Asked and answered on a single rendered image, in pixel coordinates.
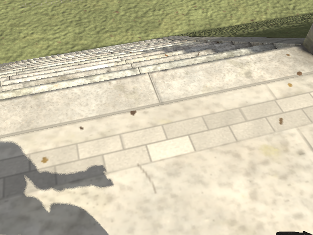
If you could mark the stairs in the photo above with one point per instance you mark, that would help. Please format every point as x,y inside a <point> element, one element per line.
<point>93,65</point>

